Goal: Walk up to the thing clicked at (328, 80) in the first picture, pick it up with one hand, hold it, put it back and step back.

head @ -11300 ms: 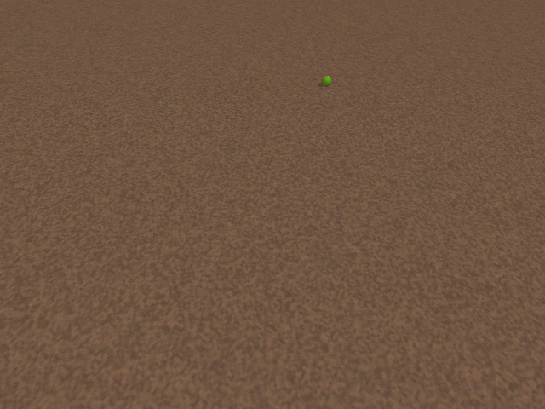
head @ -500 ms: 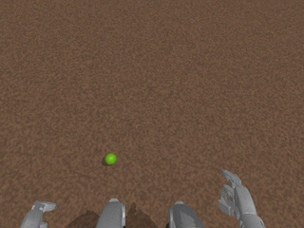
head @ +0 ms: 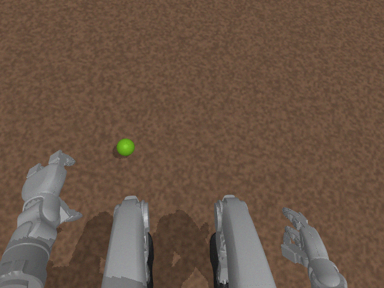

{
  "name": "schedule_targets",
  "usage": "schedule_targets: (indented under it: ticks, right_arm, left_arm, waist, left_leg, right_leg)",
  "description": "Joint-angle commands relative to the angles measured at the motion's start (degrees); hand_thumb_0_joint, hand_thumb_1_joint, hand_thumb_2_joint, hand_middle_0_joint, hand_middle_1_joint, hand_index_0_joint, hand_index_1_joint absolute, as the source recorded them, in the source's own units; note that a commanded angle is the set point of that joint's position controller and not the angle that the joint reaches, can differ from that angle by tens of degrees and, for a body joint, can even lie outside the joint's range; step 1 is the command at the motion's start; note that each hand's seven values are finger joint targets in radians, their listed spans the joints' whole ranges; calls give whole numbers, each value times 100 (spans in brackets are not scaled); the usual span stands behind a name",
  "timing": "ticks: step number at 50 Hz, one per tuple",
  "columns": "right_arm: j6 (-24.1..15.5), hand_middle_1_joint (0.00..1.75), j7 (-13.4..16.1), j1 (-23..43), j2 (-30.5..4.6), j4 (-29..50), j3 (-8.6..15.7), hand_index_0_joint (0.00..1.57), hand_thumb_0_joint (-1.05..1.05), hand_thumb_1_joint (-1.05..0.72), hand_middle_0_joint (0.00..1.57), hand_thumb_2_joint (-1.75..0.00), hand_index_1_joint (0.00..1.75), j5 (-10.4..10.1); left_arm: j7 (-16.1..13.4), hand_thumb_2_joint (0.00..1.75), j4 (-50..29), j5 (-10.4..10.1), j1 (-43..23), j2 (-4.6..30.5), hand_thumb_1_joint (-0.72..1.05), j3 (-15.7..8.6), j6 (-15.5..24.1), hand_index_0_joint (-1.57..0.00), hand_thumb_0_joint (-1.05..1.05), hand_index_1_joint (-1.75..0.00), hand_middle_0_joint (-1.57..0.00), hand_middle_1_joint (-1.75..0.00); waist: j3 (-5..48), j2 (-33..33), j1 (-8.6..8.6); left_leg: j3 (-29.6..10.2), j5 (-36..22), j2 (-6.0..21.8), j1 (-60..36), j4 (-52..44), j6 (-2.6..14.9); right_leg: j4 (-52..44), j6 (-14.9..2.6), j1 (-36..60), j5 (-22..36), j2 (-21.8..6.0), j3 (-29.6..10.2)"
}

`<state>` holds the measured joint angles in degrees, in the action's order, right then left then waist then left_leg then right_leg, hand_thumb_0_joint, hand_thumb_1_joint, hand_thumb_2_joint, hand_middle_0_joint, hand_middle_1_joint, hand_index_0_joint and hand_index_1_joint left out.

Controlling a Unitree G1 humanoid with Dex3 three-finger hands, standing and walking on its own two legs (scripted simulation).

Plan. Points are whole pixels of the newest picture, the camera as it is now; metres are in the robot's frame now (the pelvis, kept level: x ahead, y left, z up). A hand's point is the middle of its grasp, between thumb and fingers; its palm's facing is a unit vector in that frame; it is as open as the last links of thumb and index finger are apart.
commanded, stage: rise first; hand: left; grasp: from above
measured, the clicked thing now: (125, 147) +0.52 +0.22 -0.48
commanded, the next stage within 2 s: none
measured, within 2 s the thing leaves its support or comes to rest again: neither
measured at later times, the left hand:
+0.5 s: hand (87, 162) +0.41 +0.28 -0.27, palm faces -0.45 -0.08 -0.89, open 14.1 cm
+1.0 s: hand (98, 153) +0.46 +0.27 -0.32, palm faces -0.44 -0.03 -0.90, open 14.0 cm
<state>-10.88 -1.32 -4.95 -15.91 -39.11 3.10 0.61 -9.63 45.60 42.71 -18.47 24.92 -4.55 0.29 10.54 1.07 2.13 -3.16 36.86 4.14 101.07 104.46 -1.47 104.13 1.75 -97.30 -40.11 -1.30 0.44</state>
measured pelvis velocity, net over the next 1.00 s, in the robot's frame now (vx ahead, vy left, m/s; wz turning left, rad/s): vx -0.03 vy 0.01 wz -0.10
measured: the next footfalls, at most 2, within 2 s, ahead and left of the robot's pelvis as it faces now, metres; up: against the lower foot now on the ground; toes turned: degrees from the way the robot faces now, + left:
none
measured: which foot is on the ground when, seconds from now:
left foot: down 0.00-1.00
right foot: down 0.00-1.00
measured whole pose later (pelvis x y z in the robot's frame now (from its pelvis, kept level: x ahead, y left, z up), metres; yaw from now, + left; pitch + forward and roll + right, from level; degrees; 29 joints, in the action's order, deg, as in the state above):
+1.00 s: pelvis -0.03 +0.01 -0.16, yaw -6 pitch +33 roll -7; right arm -2.7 -6.5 -8.1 -14.3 -43.5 -2.3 7.8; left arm -19.9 80.9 71.7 -55.6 42.6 -5.1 10.2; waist 2.8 -1.5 12.3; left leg -9.1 37.1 3.8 131.6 134.3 -1.0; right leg 131.2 3.2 -125.3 -39.9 1.3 2.2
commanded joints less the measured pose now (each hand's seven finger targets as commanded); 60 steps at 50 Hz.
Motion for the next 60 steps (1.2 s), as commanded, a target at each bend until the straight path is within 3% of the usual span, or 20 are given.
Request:
schedule_targets:
  ticks: [1, 4, 6, 7, 10, 11, 16, 18, 19, 21, 23, 25, 31, 33, 34, 36, 40, 43, 46, 60]
  right_arm:
    - [-56, 30, -25, -782, -936, 269, 397, 20, 0, -90, 20, -90, 30, 30]
    - [27, 30, -59, -896, -969, 183, 420, 20, 0, -90, 20, -90, 30, 97]
    - [87, 30, -85, -938, -996, 137, 418, 20, 0, -91, 20, -91, 30, 122]
    - [128, 30, -90, -961, -998, 110, 412, 20, 0, -90, 20, -91, 30, 140]
    - [227, 30, -113, -1040, -1049, 40, 381, 20, 0, -91, 20, -91, 30, 180]
    - [292, 30, -119, -1140, -1023, -55, 370, 20, 0, -91, 20, -91, 30, 199]
    - [515, 30, -163, -1238, -1107, -150, 308, 20, 0, -90, 20, -91, 30, 279]
    - [601, 30, -190, -1254, -1104, -179, 277, 20, 0, -90, 20, -91, 30, 321]
    - [629, 30, -204, -1205, -1101, -128, 277, 20, 0, -90, 20, -91, 30, 339]
    - [694, 30, -227, -1302, -1106, -300, 258, 20, 0, -90, 20, -91, 30, 380]
    - [711, 30, -255, -1262, -1110, -193, 227, 20, 0, -90, 20, -91, 30, 409]
    - [744, 30, -275, -1323, -1161, -269, 212, 20, 0, -90, 20, -91, 30, 438]
    - [825, 30, -344, -1462, -1196, -412, 154, 20, 0, -90, 20, -91, 30, 545]
    - [828, 30, -363, -1465, -1191, -404, 114, 20, 0, -90, 20, -91, 30, 588]
    - [828, 30, -380, -1429, -1193, -366, 88, 20, 0, -90, 20, -90, 30, 611]
    - [836, 30, -387, -1459, -1208, -394, 62, 20, 0, -90, 20, -91, 30, 637]
    - [811, 30, -406, -1454, -1190, -395, -27, 20, 0, -90, 20, -91, 30, 685]
    - [800, 30, -416, -1516, -1233, -422, -53, 20, 0, -90, 20, -91, 30, 713]
    - [799, 30, -428, -1495, -1241, -409, -88, 20, 0, -91, 20, -91, 30, 717]
    - [871, 30, -510, -1606, -1331, -333, -240, 20, 0, -91, 20, -91, 30, 753]
  left_arm:
    - [-273, 100, 12, 511, -1620, 1719, -54, -445, 353, -8, 0, -107, -6, -109]
    - [-279, 102, 363, 814, -2402, 1901, -55, -319, 577, -8, 0, -106, -7, -107]
    - [-320, 104, 583, 1002, -2663, 2115, -57, -364, 697, -7, 0, -105, -7, -105]
    - [-347, 104, 686, 1113, -2848, 2169, -57, -350, 744, -7, 0, -105, -7, -105]
    - [-448, 104, 793, 1422, -3242, 2350, -57, -350, 841, -7, 0, -104, -7, -104]
    - [-494, 105, 934, 1487, -3473, 2378, -57, -325, 859, -7, 0, -104, -8, -104]
    - [-701, 104, 1196, 1885, -4027, 2774, -56, -416, 914, -7, 0, -103, -7, -102]
    - [-751, 105, 1522, 2035, -4049, 2716, -57, -336, 928, -6, 0, -102, -7, -101]
    - [-778, 105, 1528, 2086, -4096, 2750, -57, -362, 935, -6, 0, -102, -7, -102]
    - [-817, 104, 1702, 2237, -4322, 2920, -56, -368, 969, -6, 0, -101, -6, -101]
    - [-845, 104, 1539, 2334, -4587, 2781, -57, -232, 1018, -6, 0, -101, -6, -100]
    - [-870, 104, 1872, 2461, -4569, 2781, -57, -210, 1028, -6, 0, -101, -6, -100]
    - [-1013, 102, 2082, 2777, -5016, 2976, -55, -212, 1141, -6, 0, -101, -6, -101]
    - [-1074, 101, 2211, 2835, -5116, 3062, -55, -261, 1156, -7, 0, -101, -6, -102]
    - [-1103, 100, 2433, 2854, -5005, 2934, -54, -198, 1145, -7, 0, -101, -6, -103]
    - [-1174, 100, 2352, 2858, -5320, 3155, -54, -304, 1163, -7, 0, -102, -6, -103]
    - [-1242, 98, 2650, 2850, -5384, 3033, -52, -179, 1083, -8, 0, -103, -6, -106]
    - [-1276, 98, 2620, 2856, -5575, 3221, -52, -257, 1051, -8, 0, -103, -6, -106]
    - [-1257, 97, 2691, 2835, -5590, 3086, -52, -170, 1007, -9, 0, -103, -6, -107]
    - [-1192, 97, 2743, 2782, -5526, 3449, -53, -321, 991, -9, 0, -104, -6, -108]
  waist:
    - [3295, 51, 89]
    - [3312, 29, 217]
    - [3333, 156, 176]
    - [3339, 170, 237]
    - [3452, 665, 234]
    - [3428, 514, 330]
    - [3426, 890, 405]
    - [3098, 854, 518]
    - [3120, 864, 471]
    - [2981, 943, 550]
    - [3236, 1098, 578]
    - [3052, 1173, 672]
    - [3100, 1236, 816]
    - [3102, 1350, 813]
    - [2983, 1282, 863]
    - [3090, 1268, 878]
    - [3047, 1257, 988]
    - [3161, 1329, 1000]
    - [3055, 1510, 1049]
    - [3113, 1482, 1151]
  left_leg:
    - [300, -1263, -294, -1644, -433, 280]
    - [300, -863, -270, -1314, -137, 299]
    - [293, -635, -264, -1164, -6, 285]
    - [263, -524, -265, -1157, 14, 279]
    - [215, -446, -244, -1263, 138, 233]
    - [215, -346, -254, -1085, 217, 250]
    - [87, -423, -225, -1089, 428, 230]
    - [122, -319, -237, -763, 559, 256]
    - [110, -253, -239, -749, 565, 249]
    - [138, -100, -246, -568, 688, 262]
    - [122, -333, -240, -744, 803, 239]
    - [56, -347, -223, -694, 855, 227]
    - [31, -544, -205, -585, 1151, 232]
    - [45, -503, -215, -530, 1200, 229]
    - [40, -436, -213, -427, 1222, 237]
    - [64, -404, -222, -353, 1308, 254]
    - [116, -557, -220, -186, 1502, 278]
    - [103, -628, -192, -169, 1597, 276]
    - [49, -595, -181, -235, 1584, 247]
    - [48, -981, -167, 21, 1944, 274]
  right_leg:
    - [-977, -257, 1318, 1582, 219, 153]
    - [-824, -256, 943, 1160, 246, 190]
    - [-679, -279, 694, 851, 269, 228]
    - [-612, -295, 545, 718, 285, 281]
    - [-248, -346, 140, 677, 292, 412]
    - [-236, -341, 118, 578, 311, 424]
    - [248, -378, -350, 731, 310, 575]
    - [304, -371, -532, 640, 320, 594]
    - [356, -385, -594, 564, 326, 605]
    - [408, -388, -751, 429, 335, 604]
    - [556, -402, -778, 669, 323, 633]
    - [704, -403, -1023, 717, 325, 696]
    - [963, -397, -1203, 922, 345, 760]
    - [1008, -399, -1221, 897, 344, 759]
    - [1021, -390, -1278, 836, 342, 785]
    - [1014, -390, -1284, 810, 364, 785]
    - [1073, -360, -1161, 1014, 379, 782]
    - [1163, -350, -1139, 1095, 394, 806]
    - [1281, -370, -1328, 1082, 390, 842]
    - [1456, -316, -984, 1514, 444, 881]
